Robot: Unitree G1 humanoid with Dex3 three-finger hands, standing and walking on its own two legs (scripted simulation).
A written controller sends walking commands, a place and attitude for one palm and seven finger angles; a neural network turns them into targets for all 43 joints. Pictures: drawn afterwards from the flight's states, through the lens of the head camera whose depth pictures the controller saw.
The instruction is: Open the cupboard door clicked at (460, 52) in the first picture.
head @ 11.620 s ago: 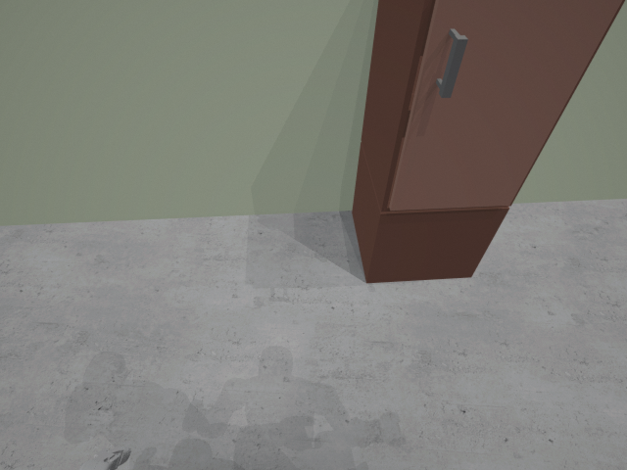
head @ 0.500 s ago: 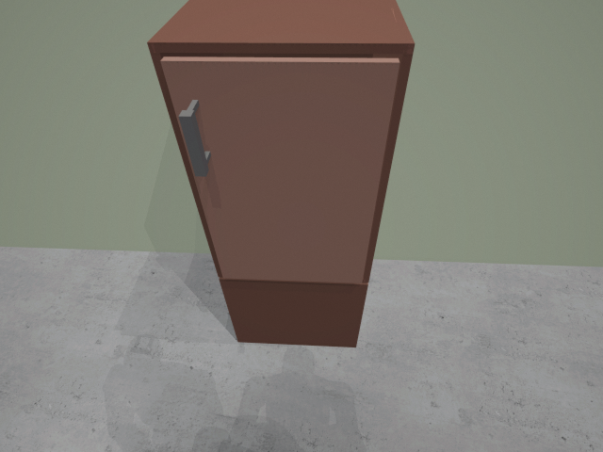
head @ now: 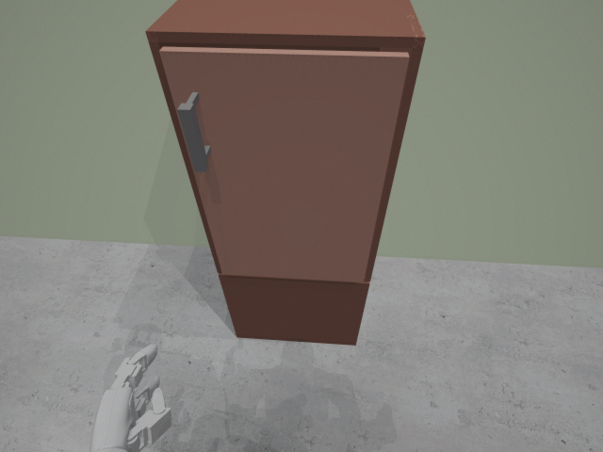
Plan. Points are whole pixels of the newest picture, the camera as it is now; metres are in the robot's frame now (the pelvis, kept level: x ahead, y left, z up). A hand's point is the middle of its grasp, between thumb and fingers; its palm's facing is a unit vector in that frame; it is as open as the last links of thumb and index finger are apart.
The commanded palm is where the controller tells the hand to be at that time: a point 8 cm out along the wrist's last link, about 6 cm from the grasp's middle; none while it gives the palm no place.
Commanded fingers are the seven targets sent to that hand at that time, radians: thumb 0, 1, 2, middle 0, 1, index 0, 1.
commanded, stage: raise the hand with hooked fingers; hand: left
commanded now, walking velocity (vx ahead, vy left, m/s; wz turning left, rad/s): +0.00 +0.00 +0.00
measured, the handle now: (197, 132) +0.59 +0.21 +0.13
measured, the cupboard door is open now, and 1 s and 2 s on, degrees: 0 0 0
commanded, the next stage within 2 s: move the hooked fingers beside the handle in 1.92 s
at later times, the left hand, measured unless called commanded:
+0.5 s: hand (158, 396) +0.19 +0.18 +0.03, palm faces -0.07 -0.99 -0.11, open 10.1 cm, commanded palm +0.16 +0.25 +0.03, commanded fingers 0.00 0.08 0.55 -0.26 -0.82 -0.26 -0.82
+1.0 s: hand (110, 328) +0.24 +0.24 +0.09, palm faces +0.01 -1.00 -0.09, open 13.0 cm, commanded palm +0.21 +0.29 +0.09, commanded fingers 0.00 -0.50 0.30 -0.30 -1.20 -0.30 -1.20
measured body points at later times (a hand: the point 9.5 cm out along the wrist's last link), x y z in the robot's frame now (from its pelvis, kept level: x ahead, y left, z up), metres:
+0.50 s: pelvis -0.03 -0.03 -0.05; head +0.01 -0.02 +0.39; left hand +0.18 +0.24 +0.03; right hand +0.18 -0.24 -0.12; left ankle -0.02 +0.09 -0.73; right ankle +0.00 -0.12 -0.73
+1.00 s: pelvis -0.02 +0.00 -0.02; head -0.01 +0.00 +0.43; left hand +0.23 +0.29 +0.09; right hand +0.15 -0.26 -0.07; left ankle -0.02 +0.09 -0.73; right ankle +0.00 -0.12 -0.73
